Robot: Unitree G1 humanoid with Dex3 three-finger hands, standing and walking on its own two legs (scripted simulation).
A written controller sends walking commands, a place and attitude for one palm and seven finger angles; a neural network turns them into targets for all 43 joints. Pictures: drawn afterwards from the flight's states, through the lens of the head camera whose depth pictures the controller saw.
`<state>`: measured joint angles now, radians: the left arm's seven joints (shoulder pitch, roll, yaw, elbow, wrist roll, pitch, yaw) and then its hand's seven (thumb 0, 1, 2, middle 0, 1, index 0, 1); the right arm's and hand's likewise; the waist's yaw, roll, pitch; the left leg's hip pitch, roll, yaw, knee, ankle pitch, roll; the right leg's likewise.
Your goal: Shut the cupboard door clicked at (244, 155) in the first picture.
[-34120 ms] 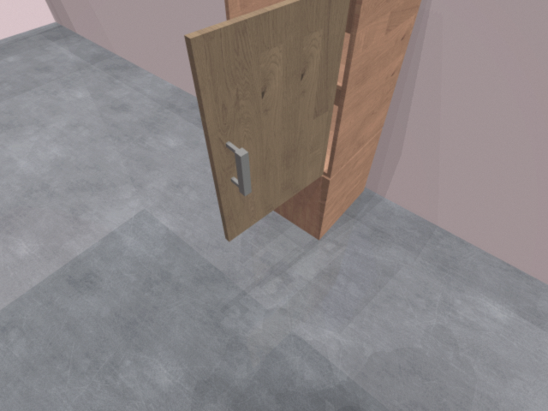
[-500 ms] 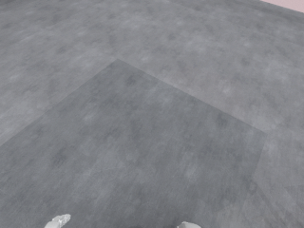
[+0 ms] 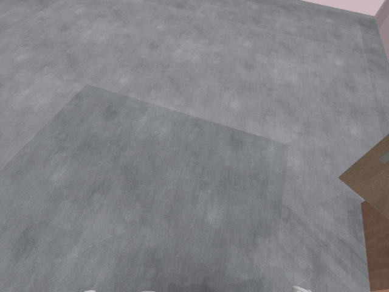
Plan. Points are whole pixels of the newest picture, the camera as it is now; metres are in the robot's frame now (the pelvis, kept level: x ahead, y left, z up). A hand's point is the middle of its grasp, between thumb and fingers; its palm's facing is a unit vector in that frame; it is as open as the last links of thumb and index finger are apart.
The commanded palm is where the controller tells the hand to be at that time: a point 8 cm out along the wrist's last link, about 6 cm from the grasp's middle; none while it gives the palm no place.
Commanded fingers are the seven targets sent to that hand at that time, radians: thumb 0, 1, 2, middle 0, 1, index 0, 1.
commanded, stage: turn to face it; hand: left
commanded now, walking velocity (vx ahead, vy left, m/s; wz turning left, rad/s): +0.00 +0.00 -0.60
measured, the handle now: out of the picture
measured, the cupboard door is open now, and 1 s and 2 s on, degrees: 56 56 56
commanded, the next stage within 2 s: take the last steps up to it in 1.32 s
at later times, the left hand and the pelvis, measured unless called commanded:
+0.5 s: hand (138, 279) +0.16 +0.13 -0.14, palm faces -0.28 -0.92 -0.29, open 7.4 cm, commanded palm none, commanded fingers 0.00 0.90 0.90 -0.20 -0.30 -0.20 -0.30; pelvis +0.00 -0.04 +0.01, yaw -18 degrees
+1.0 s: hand (146, 248) +0.23 +0.13 -0.15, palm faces -0.52 -0.82 -0.22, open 7.4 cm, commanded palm none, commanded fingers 0.00 0.90 0.90 -0.20 -0.30 -0.20 -0.30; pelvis +0.04 -0.01 +0.02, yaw -36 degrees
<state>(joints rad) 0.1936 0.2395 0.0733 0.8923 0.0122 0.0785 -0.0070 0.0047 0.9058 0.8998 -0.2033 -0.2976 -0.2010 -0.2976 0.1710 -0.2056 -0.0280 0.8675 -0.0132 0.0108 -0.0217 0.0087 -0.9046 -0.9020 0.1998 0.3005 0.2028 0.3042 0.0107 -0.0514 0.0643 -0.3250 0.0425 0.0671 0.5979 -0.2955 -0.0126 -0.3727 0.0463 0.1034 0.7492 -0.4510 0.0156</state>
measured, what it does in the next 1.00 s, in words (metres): steps on the spot, turning right: right foot, then left foot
